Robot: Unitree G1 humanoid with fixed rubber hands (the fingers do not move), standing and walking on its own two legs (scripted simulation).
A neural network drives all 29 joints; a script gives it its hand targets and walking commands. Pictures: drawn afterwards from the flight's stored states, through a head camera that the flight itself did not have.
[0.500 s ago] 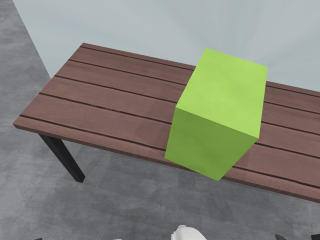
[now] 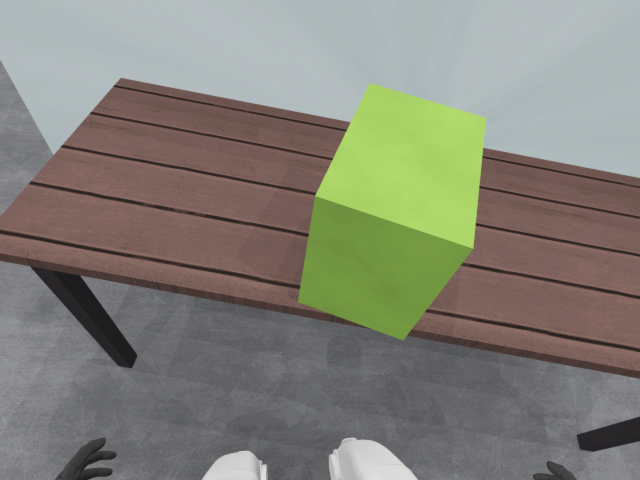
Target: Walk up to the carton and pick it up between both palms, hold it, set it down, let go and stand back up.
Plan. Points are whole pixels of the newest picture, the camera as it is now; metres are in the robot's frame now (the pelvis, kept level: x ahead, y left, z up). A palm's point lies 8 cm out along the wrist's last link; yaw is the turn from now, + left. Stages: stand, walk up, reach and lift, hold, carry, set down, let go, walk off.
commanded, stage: walk up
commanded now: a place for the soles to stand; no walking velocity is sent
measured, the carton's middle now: (386, 214) +0.48 -0.09 +0.02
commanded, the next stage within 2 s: none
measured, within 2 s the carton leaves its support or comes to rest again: neither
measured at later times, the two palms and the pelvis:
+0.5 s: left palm out of the picture +0.07 +0.25 -0.11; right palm out of the picture +0.06 -0.37 -0.11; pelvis -0.01 -0.05 -0.01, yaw -3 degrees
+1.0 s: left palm out of the picture +0.08 +0.28 -0.12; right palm out of the picture +0.07 -0.36 -0.10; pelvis -0.01 -0.04 -0.01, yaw -5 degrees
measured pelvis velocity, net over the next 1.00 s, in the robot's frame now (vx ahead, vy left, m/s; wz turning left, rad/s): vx -0.01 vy -0.04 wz -0.08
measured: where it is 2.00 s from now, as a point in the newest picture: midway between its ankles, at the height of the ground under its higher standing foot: outside the picture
